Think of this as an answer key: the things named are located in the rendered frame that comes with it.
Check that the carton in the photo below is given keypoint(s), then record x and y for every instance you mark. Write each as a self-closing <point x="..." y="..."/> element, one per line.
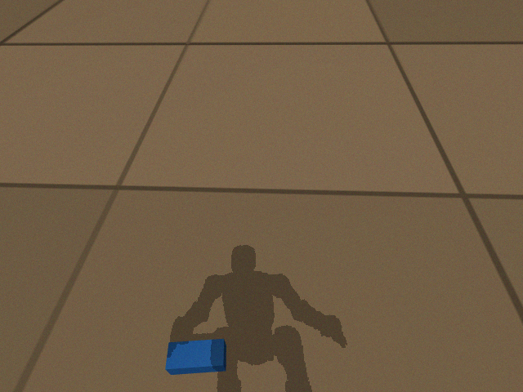
<point x="185" y="357"/>

